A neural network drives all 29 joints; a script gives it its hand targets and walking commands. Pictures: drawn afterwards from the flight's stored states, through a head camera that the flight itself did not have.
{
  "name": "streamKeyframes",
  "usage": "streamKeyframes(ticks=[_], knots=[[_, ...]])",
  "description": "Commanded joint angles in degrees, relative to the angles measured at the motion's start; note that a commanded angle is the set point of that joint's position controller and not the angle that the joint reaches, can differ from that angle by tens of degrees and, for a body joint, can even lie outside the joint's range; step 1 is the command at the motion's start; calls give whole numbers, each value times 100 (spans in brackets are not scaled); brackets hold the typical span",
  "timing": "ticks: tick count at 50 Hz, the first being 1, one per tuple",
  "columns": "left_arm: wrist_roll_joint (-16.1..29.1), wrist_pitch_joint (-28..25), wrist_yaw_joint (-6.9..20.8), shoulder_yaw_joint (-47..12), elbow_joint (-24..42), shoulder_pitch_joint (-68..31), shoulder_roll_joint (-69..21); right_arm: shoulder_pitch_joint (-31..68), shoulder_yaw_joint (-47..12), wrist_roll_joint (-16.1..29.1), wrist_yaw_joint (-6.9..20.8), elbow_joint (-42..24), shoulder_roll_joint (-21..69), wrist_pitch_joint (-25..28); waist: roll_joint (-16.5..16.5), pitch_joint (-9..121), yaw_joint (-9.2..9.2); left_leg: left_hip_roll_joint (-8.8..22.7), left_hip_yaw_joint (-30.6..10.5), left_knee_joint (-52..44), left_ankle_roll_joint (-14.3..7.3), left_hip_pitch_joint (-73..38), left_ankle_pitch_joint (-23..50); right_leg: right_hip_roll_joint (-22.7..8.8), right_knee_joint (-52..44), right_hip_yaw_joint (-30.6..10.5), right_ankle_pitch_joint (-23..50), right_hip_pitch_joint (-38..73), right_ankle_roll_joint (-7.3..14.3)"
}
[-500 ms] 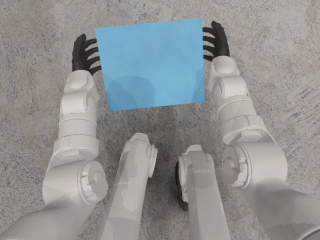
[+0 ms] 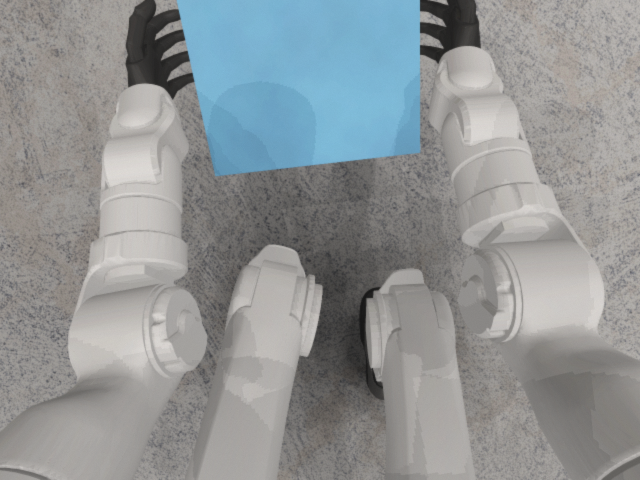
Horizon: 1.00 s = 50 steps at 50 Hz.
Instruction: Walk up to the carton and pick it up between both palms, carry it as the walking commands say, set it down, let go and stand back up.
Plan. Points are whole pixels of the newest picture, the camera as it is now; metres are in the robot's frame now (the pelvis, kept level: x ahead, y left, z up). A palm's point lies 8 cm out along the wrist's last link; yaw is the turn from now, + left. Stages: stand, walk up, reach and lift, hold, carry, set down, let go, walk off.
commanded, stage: set down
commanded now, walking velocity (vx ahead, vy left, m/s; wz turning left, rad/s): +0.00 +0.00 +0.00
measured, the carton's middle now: (306, 75) +0.53 +0.10 -0.23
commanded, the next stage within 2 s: none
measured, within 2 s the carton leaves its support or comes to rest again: neither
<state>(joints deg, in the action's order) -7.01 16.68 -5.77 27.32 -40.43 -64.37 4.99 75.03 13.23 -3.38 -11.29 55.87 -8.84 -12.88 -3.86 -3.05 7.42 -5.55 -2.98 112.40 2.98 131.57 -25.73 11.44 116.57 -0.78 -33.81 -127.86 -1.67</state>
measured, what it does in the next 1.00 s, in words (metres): stands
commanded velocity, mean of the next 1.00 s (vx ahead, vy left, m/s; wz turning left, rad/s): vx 0.00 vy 0.00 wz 0.00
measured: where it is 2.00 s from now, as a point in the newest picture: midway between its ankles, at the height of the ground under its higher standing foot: (324, 342)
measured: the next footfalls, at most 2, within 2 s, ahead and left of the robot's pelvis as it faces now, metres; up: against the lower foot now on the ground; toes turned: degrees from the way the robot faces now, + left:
none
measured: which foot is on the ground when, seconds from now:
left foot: down 0.00-1.00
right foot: down 0.00-1.00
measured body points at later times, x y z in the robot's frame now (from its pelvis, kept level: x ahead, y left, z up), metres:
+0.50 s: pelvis +0.01 +0.00 -0.03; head +0.36 +0.02 +0.25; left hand +0.49 +0.25 -0.19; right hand +0.57 -0.06 -0.19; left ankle +0.13 +0.12 -0.38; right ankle +0.10 -0.10 -0.38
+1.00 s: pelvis +0.00 +0.00 -0.04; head +0.35 +0.02 +0.24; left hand +0.49 +0.26 -0.20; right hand +0.57 -0.06 -0.19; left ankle +0.13 +0.12 -0.38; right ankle +0.09 -0.10 -0.38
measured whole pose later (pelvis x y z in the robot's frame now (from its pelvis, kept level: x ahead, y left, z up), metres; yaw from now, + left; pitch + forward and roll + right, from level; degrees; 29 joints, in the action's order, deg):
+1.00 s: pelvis +0.00 +0.00 -0.04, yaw +0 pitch +39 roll +1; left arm -3.3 12.1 -2.4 26.1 -53.3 -72.1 11.7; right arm 83.4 9.6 -2.8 -7.3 64.8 -12.8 -10.8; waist -3.1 -13.9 8.0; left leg -1.7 0.1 120.6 1.3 131.4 -28.0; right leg 10.5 125.3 -0.1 -35.2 -128.8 -0.7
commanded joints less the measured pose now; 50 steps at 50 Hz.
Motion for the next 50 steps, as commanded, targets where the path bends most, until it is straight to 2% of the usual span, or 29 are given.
streamKeyframes(ticks=[1,5,12,14,19,27,37,50], knots=[[824,-340,1598,-2782,598,-4215,-4428,3306,-1989,632,1564,-610,5444,227,-143,7083,481,-50,661,-480,-99,-4760,2014,45,-927,285,1266,2450,202],[926,-399,1607,-2789,610,-4413,-4301,3452,-2024,671,1555,-578,5341,261,-208,6881,499,-24,631,-353,-100,-4498,1933,19,-757,272,1227,2362,211],[907,-556,1648,-2438,169,-4364,-3892,3491,-2065,653,1529,-366,5157,371,-590,5995,623,18,555,-74,-170,-3973,2018,-41,-546,195,1339,2127,167],[936,-596,1661,-2398,138,-4369,-3839,3606,-2161,715,1519,-484,5165,402,-692,6040,651,33,556,-3,-186,-3957,2090,-46,-501,189,1429,2189,159],[1037,-686,1632,-2493,256,-4412,-3754,3672,-2386,945,1484,-665,5206,486,-638,6250,793,43,579,142,-194,-4026,2474,-16,-380,102,1861,2424,168],[1030,-715,1669,-2450,69,-4473,-3631,3479,-2154,814,1474,-270,5047,498,-494,5664,654,76,564,196,-178,-3644,2203,-39,-360,40,1693,2180,216],[932,-707,1703,-2191,-339,-4569,-3445,3542,-1864,648,1583,10,4701,478,-424,4999,584,112,534,183,-221,-3340,1733,-70,-341,39,1256,1863,278],[813,-687,1736,-1955,-751,-4348,-3369,3229,-1503,357,1731,361,4380,436,-398,4385,429,94,447,189,-260,-3163,1526,-115,-306,52,1048,1448,313]])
